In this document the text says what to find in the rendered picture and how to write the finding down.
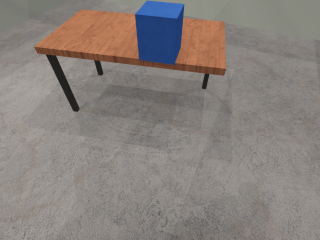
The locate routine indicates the carton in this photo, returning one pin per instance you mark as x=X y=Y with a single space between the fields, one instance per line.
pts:
x=159 y=31

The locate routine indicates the table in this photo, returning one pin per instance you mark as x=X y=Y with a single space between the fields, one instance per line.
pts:
x=112 y=37

